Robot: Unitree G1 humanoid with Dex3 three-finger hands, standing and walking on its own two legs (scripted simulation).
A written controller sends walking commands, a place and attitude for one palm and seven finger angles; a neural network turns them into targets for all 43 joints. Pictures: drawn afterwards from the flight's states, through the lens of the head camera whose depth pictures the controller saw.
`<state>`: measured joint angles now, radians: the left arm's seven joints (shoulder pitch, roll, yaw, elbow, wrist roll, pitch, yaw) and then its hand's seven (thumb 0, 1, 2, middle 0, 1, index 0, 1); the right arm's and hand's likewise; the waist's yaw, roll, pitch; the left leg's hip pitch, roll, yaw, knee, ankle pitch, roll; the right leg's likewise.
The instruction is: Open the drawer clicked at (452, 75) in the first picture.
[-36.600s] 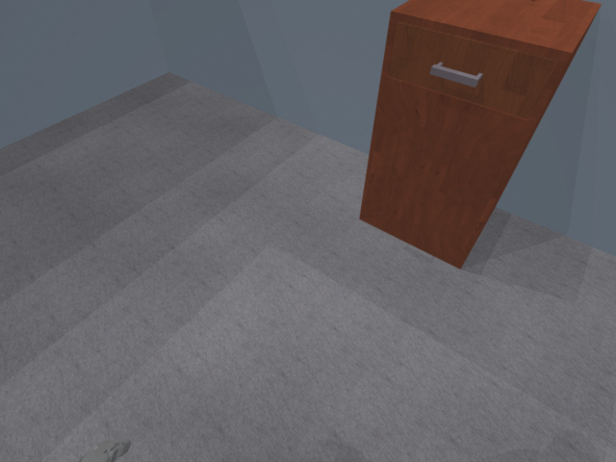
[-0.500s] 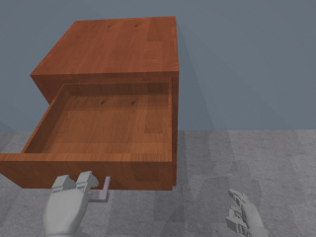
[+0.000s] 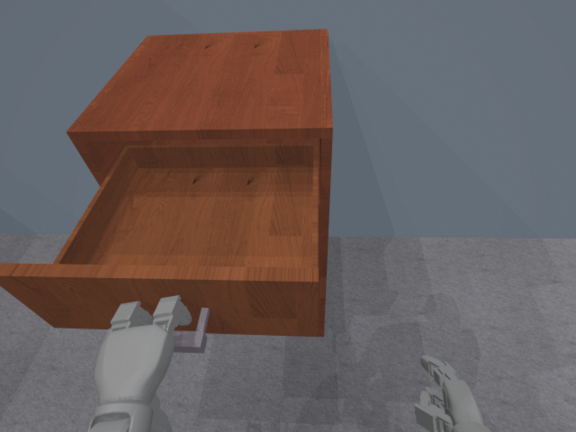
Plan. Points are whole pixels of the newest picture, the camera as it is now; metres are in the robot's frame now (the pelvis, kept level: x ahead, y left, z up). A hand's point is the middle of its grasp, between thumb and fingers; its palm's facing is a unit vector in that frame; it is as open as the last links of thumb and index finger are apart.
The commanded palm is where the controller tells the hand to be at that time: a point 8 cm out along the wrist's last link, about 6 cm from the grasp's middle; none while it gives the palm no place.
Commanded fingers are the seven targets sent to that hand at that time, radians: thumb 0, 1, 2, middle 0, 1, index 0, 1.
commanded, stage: lift the hand off the handle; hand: left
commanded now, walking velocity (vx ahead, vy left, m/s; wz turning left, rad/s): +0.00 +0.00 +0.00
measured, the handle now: (160, 327) +0.23 +0.22 +0.03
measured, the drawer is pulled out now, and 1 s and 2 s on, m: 0.29 0.29 0.29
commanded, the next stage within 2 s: draw the hand back to the body in 1.18 s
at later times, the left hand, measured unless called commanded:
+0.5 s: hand (140, 343) +0.19 +0.21 +0.08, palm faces +0.08 -0.14 -0.99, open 13.5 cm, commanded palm +0.16 +0.20 +0.15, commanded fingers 0.00 -0.50 0.30 -0.30 -1.20 -0.30 -1.20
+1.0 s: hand (118, 309) +0.20 +0.21 +0.16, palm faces +0.15 -0.14 -0.98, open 13.8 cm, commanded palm +0.15 +0.20 +0.22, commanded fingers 0.00 -0.50 0.30 -0.30 -1.20 -0.30 -1.20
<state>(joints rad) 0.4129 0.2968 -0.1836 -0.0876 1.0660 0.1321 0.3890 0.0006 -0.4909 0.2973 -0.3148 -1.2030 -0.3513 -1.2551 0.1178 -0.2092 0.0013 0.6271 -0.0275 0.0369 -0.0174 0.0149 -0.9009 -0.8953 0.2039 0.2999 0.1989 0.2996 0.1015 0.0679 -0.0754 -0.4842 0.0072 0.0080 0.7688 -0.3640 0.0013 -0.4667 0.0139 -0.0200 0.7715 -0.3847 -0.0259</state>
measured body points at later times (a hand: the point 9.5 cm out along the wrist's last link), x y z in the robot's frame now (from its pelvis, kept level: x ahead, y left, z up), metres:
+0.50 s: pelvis +0.01 +0.00 +0.02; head +0.00 -0.04 +0.47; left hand +0.18 +0.21 +0.14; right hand +0.24 -0.19 -0.07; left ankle +0.02 +0.12 -0.71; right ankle +0.01 -0.10 -0.71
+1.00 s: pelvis +0.01 +0.01 +0.03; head -0.01 -0.05 +0.48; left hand +0.18 +0.21 +0.21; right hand +0.26 -0.18 -0.05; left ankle +0.02 +0.12 -0.71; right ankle +0.01 -0.10 -0.71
